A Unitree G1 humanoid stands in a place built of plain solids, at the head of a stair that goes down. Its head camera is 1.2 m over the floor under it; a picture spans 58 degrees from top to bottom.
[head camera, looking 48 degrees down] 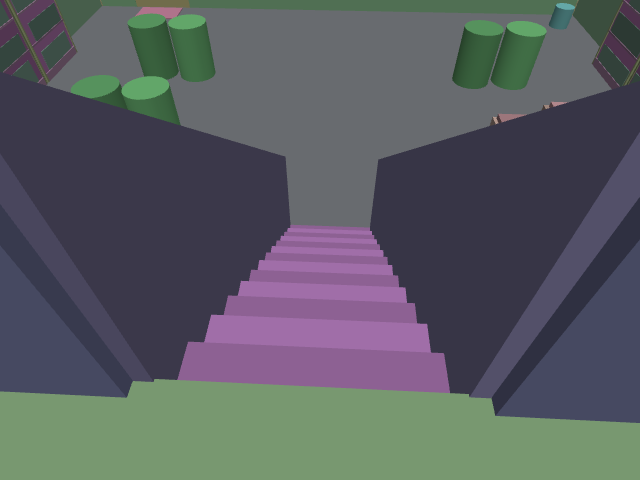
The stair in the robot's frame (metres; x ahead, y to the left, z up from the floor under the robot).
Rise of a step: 0.18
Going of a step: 0.22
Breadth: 0.90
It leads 3 degrees to the right of straight ahead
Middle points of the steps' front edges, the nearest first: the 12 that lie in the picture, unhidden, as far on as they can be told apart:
0.52 0.03 0.00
0.74 0.02 -0.18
0.96 0.01 -0.36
1.18 0.00 -0.54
1.40 -0.01 -0.72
1.63 -0.03 -0.90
1.85 -0.04 -1.08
2.07 -0.05 -1.26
2.29 -0.06 -1.44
2.51 -0.07 -1.62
2.74 -0.08 -1.80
2.96 -0.09 -1.98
